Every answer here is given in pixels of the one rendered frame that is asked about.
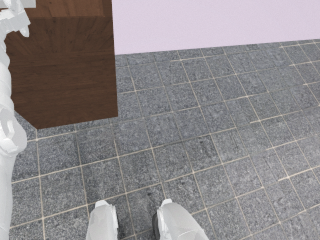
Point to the drawer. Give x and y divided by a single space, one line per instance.
64 8

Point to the left robot upper arm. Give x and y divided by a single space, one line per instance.
13 140

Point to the left robot forearm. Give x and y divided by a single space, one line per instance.
5 80

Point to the robot right shin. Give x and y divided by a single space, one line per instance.
167 235

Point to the robot left thigh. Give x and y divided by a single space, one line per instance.
102 223

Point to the cabinet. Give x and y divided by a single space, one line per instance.
64 72

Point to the robot left hand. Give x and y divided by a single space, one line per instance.
13 19

